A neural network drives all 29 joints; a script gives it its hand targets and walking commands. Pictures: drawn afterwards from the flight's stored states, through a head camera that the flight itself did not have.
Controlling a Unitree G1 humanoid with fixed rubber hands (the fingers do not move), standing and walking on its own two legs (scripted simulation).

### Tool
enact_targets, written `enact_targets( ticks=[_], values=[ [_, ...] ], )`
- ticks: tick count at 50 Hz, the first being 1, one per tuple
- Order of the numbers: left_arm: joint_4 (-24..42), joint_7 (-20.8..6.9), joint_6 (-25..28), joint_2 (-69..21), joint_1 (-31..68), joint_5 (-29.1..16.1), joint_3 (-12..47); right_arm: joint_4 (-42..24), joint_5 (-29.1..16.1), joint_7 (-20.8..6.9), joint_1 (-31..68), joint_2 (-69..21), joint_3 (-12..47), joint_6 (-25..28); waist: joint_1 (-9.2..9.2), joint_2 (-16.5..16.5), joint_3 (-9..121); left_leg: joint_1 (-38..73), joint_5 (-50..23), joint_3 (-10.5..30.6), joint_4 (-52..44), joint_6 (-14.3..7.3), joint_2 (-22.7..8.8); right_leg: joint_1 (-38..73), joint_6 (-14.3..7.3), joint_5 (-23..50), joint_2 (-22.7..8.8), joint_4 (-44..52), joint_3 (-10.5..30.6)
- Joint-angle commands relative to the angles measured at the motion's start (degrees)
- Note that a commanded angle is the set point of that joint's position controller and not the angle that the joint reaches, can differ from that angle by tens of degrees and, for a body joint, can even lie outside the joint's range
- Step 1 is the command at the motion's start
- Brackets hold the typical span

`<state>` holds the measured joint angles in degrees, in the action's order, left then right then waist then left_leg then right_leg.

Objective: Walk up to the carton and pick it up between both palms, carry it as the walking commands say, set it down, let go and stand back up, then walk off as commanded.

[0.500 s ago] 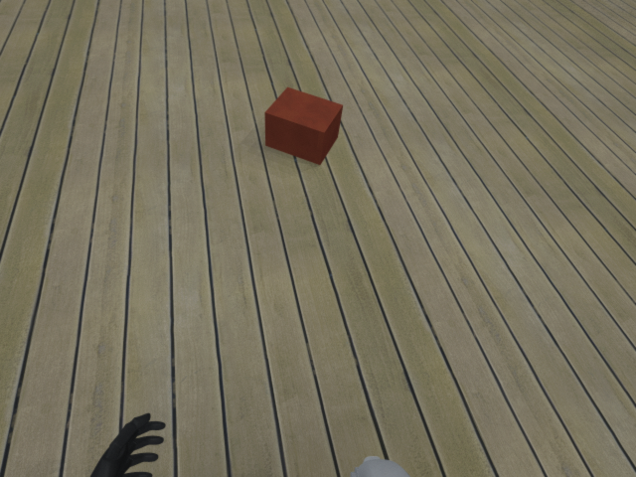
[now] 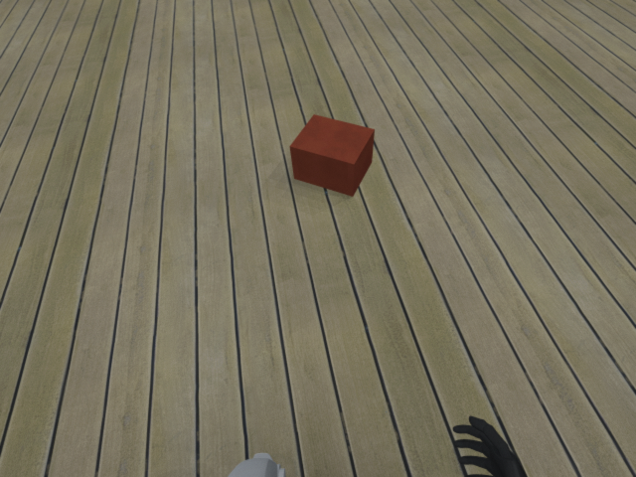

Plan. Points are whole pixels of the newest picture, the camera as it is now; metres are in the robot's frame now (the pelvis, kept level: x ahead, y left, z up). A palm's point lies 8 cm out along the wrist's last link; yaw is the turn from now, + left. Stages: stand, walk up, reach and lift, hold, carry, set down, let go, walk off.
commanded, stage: walk up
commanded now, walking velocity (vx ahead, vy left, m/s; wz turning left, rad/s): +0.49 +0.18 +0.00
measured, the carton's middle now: (333, 154) +1.41 +0.01 -0.68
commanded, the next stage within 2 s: none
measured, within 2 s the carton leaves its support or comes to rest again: neither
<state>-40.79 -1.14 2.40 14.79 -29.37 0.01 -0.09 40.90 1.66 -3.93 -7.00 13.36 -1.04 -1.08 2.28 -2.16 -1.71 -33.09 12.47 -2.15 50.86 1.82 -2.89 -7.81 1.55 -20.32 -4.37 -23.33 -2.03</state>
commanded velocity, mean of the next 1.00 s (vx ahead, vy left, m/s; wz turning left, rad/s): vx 0.49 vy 0.11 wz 0.00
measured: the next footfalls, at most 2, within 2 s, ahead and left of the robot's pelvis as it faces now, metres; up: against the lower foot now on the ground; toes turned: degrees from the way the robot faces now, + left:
left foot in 0.08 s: +0.16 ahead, +0.15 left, +0.00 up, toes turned +4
right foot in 0.50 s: +0.33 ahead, -0.12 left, +0.00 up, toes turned -5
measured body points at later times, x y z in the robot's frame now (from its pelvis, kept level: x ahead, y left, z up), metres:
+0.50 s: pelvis +0.20 +0.02 -0.01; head +0.25 +0.01 +0.44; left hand +0.37 +0.27 -0.11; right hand +0.19 -0.23 -0.14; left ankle +0.12 +0.15 -0.74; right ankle +0.28 -0.12 -0.73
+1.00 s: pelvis +0.39 +0.07 -0.01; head +0.43 +0.08 +0.43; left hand +0.41 +0.33 -0.15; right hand +0.52 -0.17 -0.13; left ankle +0.45 +0.17 -0.74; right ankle +0.29 -0.10 -0.71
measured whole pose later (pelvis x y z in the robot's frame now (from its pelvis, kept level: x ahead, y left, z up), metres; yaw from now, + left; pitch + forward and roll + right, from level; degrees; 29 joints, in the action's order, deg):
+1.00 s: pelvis +0.39 +0.07 -0.01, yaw -1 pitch +3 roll -1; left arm -45.5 -1.2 0.9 14.2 -24.0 0.0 -1.6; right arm 42.9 1.7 -3.4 -12.3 13.1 -1.1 2.3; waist 1.4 -0.9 -0.6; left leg -24.9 11.4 -3.8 34.2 -1.4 -1.7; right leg -14.2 2.9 -24.3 -6.4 -43.0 -2.3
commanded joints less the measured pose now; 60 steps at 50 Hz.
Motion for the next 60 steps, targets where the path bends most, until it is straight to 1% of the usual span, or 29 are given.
enact_targets(
  ticks=[1, 2, 4, 7, 8, 10, 13, 16, 19, 21, 23, 24, 25, 26, 27, 29, 32, 41, 44, 45, 46, 47, 48, 49, 50, 52, 55, 56, 60],
  values=[
    [-1.44, 2.5, 1.2, 11.73, 3.44, 0.63, -6.7, -1.09, -0.42, 0.17, -5.58, 3.46, -0.11, 3.42, -1.62, 13.1, 11.09, 18.22, 0.25, -4.29, -26.6, -1.34, 3.11, 8.56, -4.43, 42.46, -9.37, -9.4, 3.22],
    [-1.1, 2.47, 1.14, 11.19, 4.66, 0.31, -7.12, 3.32, -0.25, 0.92, -15.96, 6.49, -1.4, 4.22, -5.3, 7.27, 17.51, 32.59, -1.34, -0.6, -29.53, -3.77, 1.26, 1.79, -3.31, 36.53, -7.91, -20.72, 2.8],
    [1.16, 1.93, 1.58, 4.13, 2.55, 0.17, -4.22, 6.79, 0.74, 2.53, -28.06, 16.45, -4.91, 5.11, -9.47, -16.58, 25.87, 57.45, -22.57, 24.66, -26.21, -8.81, -20.36, -29.78, -1.33, -11.81, 3.48, -47.88, 2.86],
    [2.49, 0.51, 0.82, 4.36, 11.11, 1.75, -4.01, 5.14, 0.35, 3.12, -20.81, 10.33, -3.47, 4.72, -7.92, -1.65, 11.3, 43.6, -6.26, 20.59, -31.7, -10.86, -16.43, -36.65, -2.44, -3.76, -1.94, -50.66, 4.38],
    [0.13, 0.58, 0.03, 3.12, 9.86, 2.08, -3.89, 3.18, 0.16, 3.04, -17.96, 8.56, -2.94, 5.39, -6.3, -0.64, 6.8, 37.65, -9.41, 18.98, -31.24, -7.25, -16.27, -35.63, -1.57, -0.24, -3.2, -50.01, 4.22],
    [0.77, -0.45, -1.32, 2.43, 10.19, 2.25, -3.75, 2.02, -0.41, 2.94, -15.5, 8.45, -2.5, 5.94, -3.62, -4.0, -1.67, 22.77, -1.5, 16.37, -36.82, -7.58, -15.37, -29.4, -0.58, 1.87, -4.05, -48.12, 4.13],
    [2.12, -1.46, -1.89, 2.42, 16.11, 2.37, -3.0, 2.16, -0.18, 3.29, -17.73, 8.61, -2.82, 5.95, -4.86, -8.05, -4.16, 23.92, -1.42, 13.49, -39.77, -8.66, -13.66, -30.4, 0.97, 4.58, -2.54, -38.97, 1.78],
    [2.25, -2.04, -1.63, 2.72, 21.01, 2.0, -2.85, 1.95, -0.18, 3.51, -20.47, 9.34, -3.55, 5.96, -5.42, -6.61, -3.59, 25.6, -0.36, 11.2, -40.64, -9.16, -13.13, -27.54, 1.6, 7.31, -2.41, -29.56, 1.03],
    [2.2, -2.29, -0.75, 2.4, 25.29, 1.48, -2.36, 1.87, 0.17, 3.59, -21.24, 9.93, -4.28, 5.42, -7.37, -7.43, -2.3, 29.64, -3.69, 8.79, -39.7, -10.3, -12.7, -24.34, 1.5, 3.57, -0.87, -16.89, -1.51],
    [1.95, -2.38, -0.31, 2.07, 25.07, 1.4, -2.32, 1.33, 0.23, 3.37, -19.34, 10.63, -4.56, 4.76, -6.48, -9.96, -1.91, 28.01, -8.87, 6.37, -37.21, -9.62, -11.58, -18.73, 0.98, 2.84, 1.37, -10.94, -5.35],
    [-0.42, -1.61, 0.6, 2.54, 20.72, 1.78, -2.61, 2.38, -0.29, 3.45, -19.44, 11.45, -4.73, 4.28, -3.44, -6.4, 4.34, 27.55, -17.13, 3.93, -30.19, -8.14, -9.94, -8.42, -0.1, 8.27, 3.17, -2.21, -7.85],
    [-4.05, -0.93, 1.17, 6.03, 11.89, 2.36, -3.78, 2.07, -0.34, 3.53, -19.71, 10.53, -4.29, 4.64, 0.09, -3.86, 11.9, 23.86, -22.34, 1.57, -18.37, -6.02, -6.67, 4.11, -2.26, 11.37, 1.62, -3.23, -4.78],
    [-6.75, 0.4, 1.75, 11.26, 1.9, 2.87, -5.8, 1.33, -0.43, 3.71, -18.64, 7.73, -2.83, 4.97, 4.7, 5.32, 18.94, 10.37, -9.47, -0.66, -1.87, -3.05, -1.7, 18.39, -5.46, 12.82, -10.06, -0.68, 10.22],
    [-9.79, 1.57, 1.61, 18.08, -6.94, 3.16, -7.93, -0.05, -1.14, 3.52, -19.49, 3.78, -1.17, 4.66, 6.55, 18.87, 21.54, -5.57, 18.15, 0.97, 11.09, -1.57, 4.37, 30.15, -8.47, 23.37, -25.84, 1.86, 32.03],
    [-10.56, 2.37, 1.04, 18.43, -8.84, 2.29, -7.48, -1.22, -1.2, 3.35, -17.18, 6.4, -1.8, 4.43, 6.19, 14.33, 22.52, -9.45, 19.42, 5.41, 16.84, -1.9, 2.11, 33.4, -10.81, 28.32, -26.42, 0.48, 33.71],
    [-9.01, 2.43, 1.25, 12.42, -1.43, 2.46, -5.94, -1.19, -0.8, 2.93, -14.66, 5.41, -2.79, 4.09, 3.66, 6.77, 15.56, -11.38, 11.49, 5.57, 20.35, -1.21, 0.03, 24.59, -11.3, 34.55, -20.99, -0.73, 23.79],
    [-6.32, 1.64, 1.03, 8.35, 5.93, 1.56, -5.09, -0.23, 0.52, 1.65, -13.97, 4.69, -2.76, 1.8, 1.1, 10.97, 4.32, -6.62, 7.13, 3.48, 17.41, 0.24, -2.03, 8.07, -7.52, 24.02, -16.45, 5.77, 14.08],
    [-4.77, 1.64, 0.78, 9.9, 4.95, 1.87, -5.89, 0.25, -0.15, -0.54, -2.14, 1.83, 0.41, 1.98, 1.72, 14.69, 1.9, 4.14, 2.85, -1.78, -15.48, 1.07, -1.03, 4.66, -6.29, 15.7, -11.2, 7.91, 4.37],
    [-3.84, 1.85, 0.25, 11.73, 7.82, 1.45, -6.23, 1.89, -0.14, 0.15, -7.47, 2.47, -0.04, 2.61, -2.32, 13.87, 4.17, 16.27, 1.64, -4.8, -24.59, 0.39, 0.51, 0.11, -6.42, 16.3, -12.74, 1.93, 3.89],
    [-4.13, 1.86, 0.26, 10.76, 7.47, 1.08, -6.21, 4.06, -0.2, 0.75, -14.02, 4.36, -0.66, 3.38, -4.26, 8.94, 10.28, 26.19, -1.01, -3.83, -29.35, -0.99, 1.11, -0.9, -4.4, 16.73, -9.27, -7.13, 2.2],
    [-3.83, 1.6, 0.38, 8.22, 6.58, 1.04, -5.84, 6.39, 0.31, 1.34, -22.51, 8.22, -2.42, 4.46, -7.16, 0.38, 17.88, 39.34, 0.06, 2.94, -28.58, -3.21, -4.23, -8.79, -3.24, 10.51, -6.24, -20.81, 0.34],
    [-1.41, 1.0, 0.85, 3.13, 6.87, 1.52, -3.99, 8.41, 0.89, 2.14, -29.2, 15.24, -4.51, 5.14, -9.92, -22.18, 18.42, 48.65, -5.55, 23.16, -32.19, -4.45, -18.14, -26.79, -1.14, -9.8, 1.54, -37.06, -0.39],
    [-0.7, 0.99, 0.74, 2.82, 8.6, 1.49, -3.27, 9.57, 0.11, 2.83, -30.09, 16.51, -5.04, 4.65, -9.51, -16.73, 18.71, 48.72, -2.05, 29.69, -35.69, -6.28, -20.56, -30.68, -1.83, -12.34, 1.54, -42.71, 3.43],
    [-2.28, 0.44, 0.08, 3.31, 9.16, 1.37, -3.39, 8.59, 0.49, 3.25, -26.96, 15.51, -4.77, 4.9, -7.09, -3.24, 12.12, 44.91, -2.07, 31.16, -35.59, -5.44, -22.08, -33.88, -1.62, -6.53, 0.54, -45.88, 4.72],
    [-2.05, 0.18, -0.31, 4.19, 11.01, 1.66, -3.62, 7.27, 0.23, 3.02, -22.73, 12.85, -4.27, 5.06, -6.17, 1.18, 7.85, 38.98, 4.15, 25.97, -37.24, -5.49, -18.56, -32.3, -2.06, -1.65, -2.3, -44.71, 6.04],
    [-2.09, -0.39, -0.93, 3.11, 10.83, 2.36, -3.44, 4.5, 0.09, 2.91, -15.96, 8.91, -2.38, 5.72, -4.85, -5.78, 1.25, 30.22, 3.34, 19.21, -38.39, -3.14, -14.29, -30.1, -1.94, 3.1, -3.65, -43.78, 5.15],
    [-1.92, -1.27, -1.85, 0.99, 13.75, 2.16, -3.1, 5.62, -0.18, 3.35, -20.01, 6.14, -1.84, 6.16, -4.35, -8.7, -6.04, 24.05, -2.64, 14.76, -41.34, -0.68, -11.65, -28.3, -0.25, 8.9, -2.02, -43.39, 2.92],
    [-2.0, -1.41, -1.98, 2.09, 16.14, 2.17, -2.95, 5.61, -0.38, 3.46, -21.86, 6.94, -2.13, 6.25, -5.08, -9.72, -5.42, 26.51, -5.94, 13.15, -41.13, -2.28, -11.35, -29.67, 0.42, 9.63, -1.79, -43.28, 1.42],
    [-1.89, -1.79, -2.02, 2.83, 21.32, 1.95, -2.89, 6.58, -0.42, 3.98, -28.94, 8.28, -2.68, 6.52, -7.46, -3.62, 2.04, 39.48, -20.69, 13.8, -36.25, -4.4, -13.43, -33.83, 0.98, 8.06, -1.02, -38.53, 2.34]
  ],
)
